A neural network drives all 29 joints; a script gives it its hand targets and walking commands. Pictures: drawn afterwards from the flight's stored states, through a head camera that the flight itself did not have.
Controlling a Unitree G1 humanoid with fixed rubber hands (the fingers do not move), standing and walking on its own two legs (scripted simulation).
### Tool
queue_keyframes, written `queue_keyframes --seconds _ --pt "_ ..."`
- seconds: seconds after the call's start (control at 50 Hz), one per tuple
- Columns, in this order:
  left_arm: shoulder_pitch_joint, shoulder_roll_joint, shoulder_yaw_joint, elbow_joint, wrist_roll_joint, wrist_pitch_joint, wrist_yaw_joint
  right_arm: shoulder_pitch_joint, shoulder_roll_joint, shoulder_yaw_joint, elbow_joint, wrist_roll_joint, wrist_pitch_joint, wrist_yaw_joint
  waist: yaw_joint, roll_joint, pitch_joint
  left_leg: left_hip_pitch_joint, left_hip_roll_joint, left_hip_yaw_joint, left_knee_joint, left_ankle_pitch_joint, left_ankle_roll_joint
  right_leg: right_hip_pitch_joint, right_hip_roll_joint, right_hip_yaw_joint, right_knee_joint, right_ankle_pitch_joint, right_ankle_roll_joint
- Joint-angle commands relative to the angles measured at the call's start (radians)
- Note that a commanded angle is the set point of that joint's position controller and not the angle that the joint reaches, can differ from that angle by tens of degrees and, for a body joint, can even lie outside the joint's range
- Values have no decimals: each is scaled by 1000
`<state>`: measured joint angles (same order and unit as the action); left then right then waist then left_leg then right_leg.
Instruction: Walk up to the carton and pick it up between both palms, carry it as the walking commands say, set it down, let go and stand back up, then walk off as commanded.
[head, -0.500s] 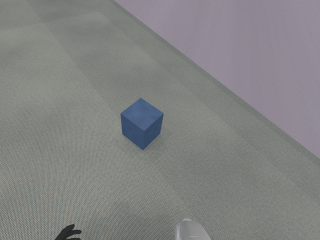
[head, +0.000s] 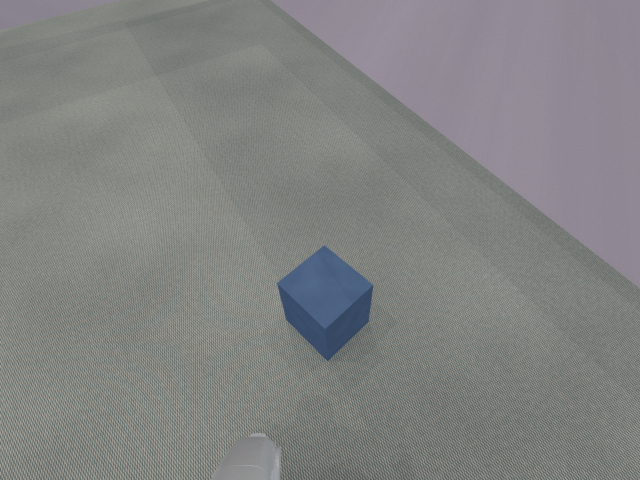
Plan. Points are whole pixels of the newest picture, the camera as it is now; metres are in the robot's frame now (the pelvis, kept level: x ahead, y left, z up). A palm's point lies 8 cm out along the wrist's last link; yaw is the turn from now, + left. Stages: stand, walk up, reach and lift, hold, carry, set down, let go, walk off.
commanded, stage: walk up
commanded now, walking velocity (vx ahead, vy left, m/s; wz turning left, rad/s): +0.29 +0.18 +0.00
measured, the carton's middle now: (326, 303) +0.68 +0.05 -0.66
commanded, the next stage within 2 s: none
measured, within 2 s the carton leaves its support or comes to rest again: neither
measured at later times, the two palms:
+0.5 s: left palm (137, 425) +0.20 +0.30 -0.15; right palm out of the picture +0.08 -0.17 -0.12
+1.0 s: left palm (125, 442) +0.17 +0.30 -0.14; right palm (480, 453) +0.19 -0.20 -0.15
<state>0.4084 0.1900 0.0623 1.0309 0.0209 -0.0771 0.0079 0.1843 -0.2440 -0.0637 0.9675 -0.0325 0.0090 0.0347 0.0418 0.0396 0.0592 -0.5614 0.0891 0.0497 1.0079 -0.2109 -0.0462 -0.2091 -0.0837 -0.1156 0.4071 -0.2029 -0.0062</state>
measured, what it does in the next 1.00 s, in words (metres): walks ahead: left foot, then right foot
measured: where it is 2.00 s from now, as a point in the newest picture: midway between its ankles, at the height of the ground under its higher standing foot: outside the picture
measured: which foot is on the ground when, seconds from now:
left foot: up 0.00-0.18, down 0.20-0.66, up 0.68-1.00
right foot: down 0.00-0.20, up 0.22-0.62, down 0.64-1.00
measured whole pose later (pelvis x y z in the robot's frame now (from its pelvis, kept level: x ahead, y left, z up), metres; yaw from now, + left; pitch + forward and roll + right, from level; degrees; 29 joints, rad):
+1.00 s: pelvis +0.15 +0.05 -0.01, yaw +1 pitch +0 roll +1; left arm 0.20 0.20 0.06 1.08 0.03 0.01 0.05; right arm 0.25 -0.22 -0.07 1.03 -0.02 0.05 -0.02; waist 0.04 0.01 0.02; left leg -0.34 0.02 0.01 0.82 -0.43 -0.04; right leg -0.32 -0.08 -0.10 0.46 -0.14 0.00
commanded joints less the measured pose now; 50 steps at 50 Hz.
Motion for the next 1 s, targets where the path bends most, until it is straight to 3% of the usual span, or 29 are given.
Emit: queue_keyframes --seconds 0.0,0.06,0.12,0.16,0.18,0.2,0.22,0.24,0.26,0.28,0.34,0.48,0.52,0.54,0.56,0.6,0.62,0.64,0.66,0.68,0.7,0.76,0.78,0.8,0.82,0.84,0.88,0.94,0.98 --pt "38 132 28 -35 0 -9 10 14 21 17 -25 1 6 14 -28 -216 -11 36 19 -4 -145 47 -13 18 -230 141 -168 404 -98" --pt "54 149 43 -27 6 3 13 -60 20 19 -35 2 1 19 -8 -233 9 107 8 17 -286 47 -14 17 -227 126 -178 264 -90" --pt "55 119 44 -4 5 19 -3 -71 20 20 -43 5 -23 7 -5 -300 -4 283 -32 62 -422 21 -4 -33 -170 93 -164 -9 -84" --pt "70 103 34 14 0 27 4 35 -15 0 -1 -7 -48 -15 -41 -151 -3 457 -51 81 -521 22 -6 -106 -148 94 -43 -104 -64" --pt "68 74 21 15 2 27 6 134 -55 -15 22 -10 -64 -27 -80 -39 -31 566 4 23 -563 17 -1 -156 -107 65 101 -145 -40" --pt "59 7 4 -20 4 26 4 240 -145 -33 28 -11 -77 -38 -98 215 -92 637 261 -254 -647 90 39 -246 -39 -4 413 -379 3" --pt "52 -1 7 -51 0 38 11 282 -211 -44 40 24 -68 -45 -121 318 -102 593 387 -470 -780 16 161 -356 21 32 566 -443 2" --pt "23 29 25 -33 12 50 9 252 -167 -36 39 31 -67 -44 -103 188 -49 532 381 -491 -808 -50 185 -387 -14 81 688 -384 2" --pt "10 39 34 -9 25 57 2 198 -131 -27 23 24 -73 -49 -79 61 -5 476 380 -446 -789 33 164 -397 -35 106 731 -292 7" --pt "29 45 44 16 26 63 -4 163 -119 -24 13 19 -74 -53 -53 8 -10 444 352 -376 -762 169 140 -359 -52 130 738 -203 17" --pt "35 19 39 20 20 79 -20 166 -39 0 40 16 -88 -52 -28 141 -23 391 229 -185 -750 330 116 -298 -43 96 702 -90 26" --pt "-179 15 15 -51 -1 94 -19 258 -34 -2 83 -13 -96 -58 -59 166 5 433 199 -70 -763 369 160 -279 1 45 409 -33 56" --pt "-202 -7 -5 -53 -30 90 3 223 -35 5 90 6 -77 -62 -44 238 -5 430 123 10 -644 817 181 -156 72 13 278 -61 46" --pt "-188 0 -7 -44 -33 85 11 242 -55 1 98 13 -69 -63 -53 228 -43 453 135 2 -619 847 190 -128 85 2 244 -63 37" --pt "-163 5 -9 -31 -32 82 16 244 -52 3 102 18 -61 -65 -46 192 -67 445 146 -9 -598 779 186 -69 82 6 180 -17 29" --pt "-91 42 -8 5 -20 68 21 228 -32 10 99 30 -45 -65 -8 73 -78 344 120 -24 -557 396 116 130 29 48 -53 239 18" --pt "-62 101 1 7 -10 53 20 257 11 22 99 33 -40 -66 -10 -40 -109 255 72 -8 -499 108 69 244 -98 153 -54 437 17" --pt "-81 148 -2 -12 -9 47 16 339 78 41 105 39 -29 -71 -49 -210 -141 241 14 13 -423 -269 28 231 -287 292 -35 685 -42" --pt "-110 150 -3 -6 -19 62 17 370 74 36 120 48 -2 -81 -37 -270 -155 340 -23 2 -400 -344 34 91 -275 294 -77 518 -135" --pt "-182 107 -11 -18 -16 70 18 340 48 30 124 33 15 -84 -47 -258 -74 306 -33 -10 -380 -318 37 38 -226 302 -134 232 -129" --pt "-222 92 -14 -24 -15 74 23 303 37 21 125 25 22 -83 -48 -258 -38 283 -41 -18 -375 -278 44 6 -196 298 -172 69 -110" --pt "-263 80 -16 -18 -18 74 37 292 50 16 144 18 20 -76 -62 -224 -39 314 -49 -31 -370 -201 37 -38 -155 246 -173 42 -106" --pt "-265 92 -11 -22 -16 73 41 286 48 12 141 11 19 -79 -58 -201 -44 300 -60 -22 -350 -199 33 -31 -170 256 -159 36 -113" --pt "-208 150 11 -21 -10 77 51 255 -2 -10 123 0 28 -80 -20 -181 -31 167 -74 -11 -193 -272 25 34 -269 357 -155 62 -152" --pt "-99 203 29 2 -12 84 70 199 -43 -27 95 -15 44 -71 25 -92 -39 58 -49 -53 -22 -319 9 89 -397 449 -147 153 -199" --pt "-73 210 34 14 -10 86 79 160 -31 -30 73 -13 51 -64 28 -60 -56 40 -31 -89 61 -297 -2 67 -413 418 -137 203 -215" --pt "-130 160 24 21 5 84 75 132 1 -27 50 0 49 -55 4 -133 -58 60 -20 -116 90 -232 -4 -8 -327 321 -133 120 -188" --pt "-267 105 5 2 17 74 43 179 43 -5 60 18 45 -56 -35 -277 -59 223 -69 -50 -168 -237 7 -128 -172 187 -159 -33 -146" --pt "-230 122 10 35 10 82 32 195 55 4 65 26 36 -63 -43 -278 -70 332 -85 -14 -377 -178 13 -132 -142 165 -149 -16 -144"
